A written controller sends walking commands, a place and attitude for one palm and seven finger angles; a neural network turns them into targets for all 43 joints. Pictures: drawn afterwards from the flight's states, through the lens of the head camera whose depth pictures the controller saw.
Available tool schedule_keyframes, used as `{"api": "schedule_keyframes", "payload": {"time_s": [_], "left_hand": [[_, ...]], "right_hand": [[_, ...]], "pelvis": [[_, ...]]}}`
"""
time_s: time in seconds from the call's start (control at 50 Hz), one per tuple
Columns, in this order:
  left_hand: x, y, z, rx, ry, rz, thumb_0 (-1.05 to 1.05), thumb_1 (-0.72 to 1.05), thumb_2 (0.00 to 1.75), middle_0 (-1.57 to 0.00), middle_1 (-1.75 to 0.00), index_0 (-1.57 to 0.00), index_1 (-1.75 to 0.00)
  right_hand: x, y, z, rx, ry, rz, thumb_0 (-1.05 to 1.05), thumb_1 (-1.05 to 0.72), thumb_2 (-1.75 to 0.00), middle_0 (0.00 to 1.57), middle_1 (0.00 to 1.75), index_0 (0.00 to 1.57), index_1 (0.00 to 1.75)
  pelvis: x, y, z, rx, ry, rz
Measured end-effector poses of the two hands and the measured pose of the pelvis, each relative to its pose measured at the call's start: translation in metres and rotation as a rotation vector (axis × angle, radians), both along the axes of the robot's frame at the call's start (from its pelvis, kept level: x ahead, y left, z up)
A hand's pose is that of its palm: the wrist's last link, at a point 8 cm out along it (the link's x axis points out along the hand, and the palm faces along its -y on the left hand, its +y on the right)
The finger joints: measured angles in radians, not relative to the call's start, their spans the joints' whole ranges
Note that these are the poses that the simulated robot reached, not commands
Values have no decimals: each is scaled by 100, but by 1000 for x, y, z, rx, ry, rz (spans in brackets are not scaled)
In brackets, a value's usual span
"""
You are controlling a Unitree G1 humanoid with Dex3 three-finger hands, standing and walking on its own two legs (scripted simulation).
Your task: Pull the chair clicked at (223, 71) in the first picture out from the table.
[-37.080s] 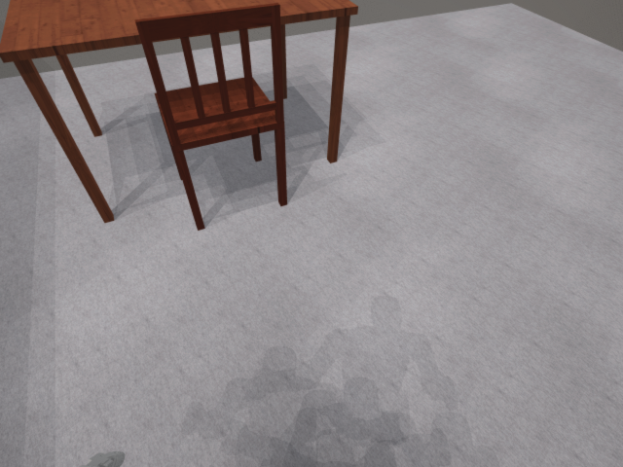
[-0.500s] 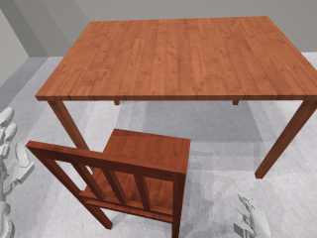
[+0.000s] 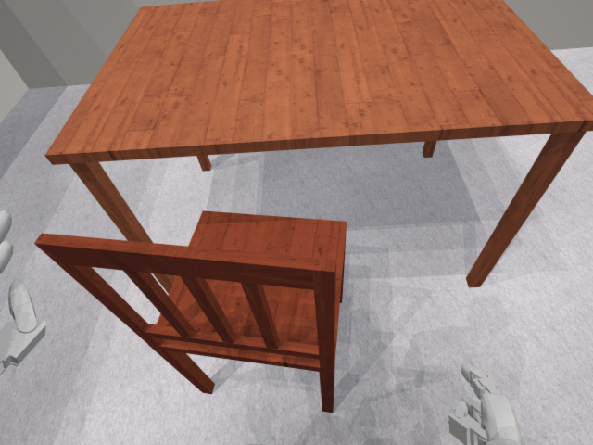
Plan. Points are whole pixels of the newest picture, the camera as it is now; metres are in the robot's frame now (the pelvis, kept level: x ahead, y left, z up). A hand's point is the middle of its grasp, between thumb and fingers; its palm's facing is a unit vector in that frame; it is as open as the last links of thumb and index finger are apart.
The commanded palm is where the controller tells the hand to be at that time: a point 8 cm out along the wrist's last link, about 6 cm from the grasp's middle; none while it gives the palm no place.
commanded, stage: step back with the hand held close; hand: left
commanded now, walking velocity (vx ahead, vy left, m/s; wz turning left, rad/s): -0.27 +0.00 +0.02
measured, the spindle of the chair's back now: (212, 310) +0.33 +0.19 -0.10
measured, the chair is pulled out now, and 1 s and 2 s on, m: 0.17 0.17 0.17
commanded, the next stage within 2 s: stop stepping back and stand still in 1.34 s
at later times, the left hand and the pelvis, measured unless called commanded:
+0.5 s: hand (23, 335) +0.18 +0.26 +0.17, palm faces +0.45 -0.74 -0.50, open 7.4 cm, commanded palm +0.12 +0.30 +0.19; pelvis -0.02 +0.00 -0.01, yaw +0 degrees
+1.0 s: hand (27, 362) +0.16 +0.24 +0.18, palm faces +0.39 -0.78 -0.49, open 7.4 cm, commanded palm +0.09 +0.29 +0.19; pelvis -0.04 -0.01 +0.00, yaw +2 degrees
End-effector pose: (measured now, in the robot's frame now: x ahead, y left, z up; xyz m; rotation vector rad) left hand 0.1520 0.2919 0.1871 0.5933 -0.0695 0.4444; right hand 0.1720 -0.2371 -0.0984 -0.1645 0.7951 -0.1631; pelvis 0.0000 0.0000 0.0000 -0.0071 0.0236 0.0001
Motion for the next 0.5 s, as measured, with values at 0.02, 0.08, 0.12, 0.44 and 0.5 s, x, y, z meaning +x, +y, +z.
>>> {"api": "schedule_keyframes", "payload": {"time_s": [0.02, 0.08, 0.12, 0.44, 0.5], "left_hand": [[-2, 1, -1, -2, -5, -2, 1, 88, 90, -21, -30, -22, -30], [-7, 4, -2, -4, -21, -6, 1, 88, 90, -21, -30, -22, -30], [-10, 6, -1, 1, -37, -7, 1, 88, 90, -21, -30, -22, -30], [-14, 6, 3, 21, -118, -37, 1, 88, 90, -21, -30, -21, -30], [-13, 2, 6, 39, -127, -52, 1, 88, 90, -21, -30, -21, -30]], "right_hand": [[-2, -1, 1, -6, -6, -2, 1, -90, -89, 20, 30, 20, 30], [-8, -2, 6, -25, -21, -6, 1, -90, -89, 20, 30, 20, 30], [-12, -1, 9, -35, -30, -4, 1, -90, -89, 20, 30, 20, 30], [-19, 12, 9, -40, -26, 55, 1, -90, -89, 20, 30, 20, 30], [-17, 12, 8, -35, -24, 56, 1, -90, -89, 20, 30, 20, 30]], "pelvis": [[-2, 1, -1, -1, 1, 0], [-7, 3, -2, -2, 0, 0], [-10, 4, -2, -4, 0, 1], [-16, 3, -4, -12, 10, 7], [-17, -1, -5, -11, 12, 7]]}}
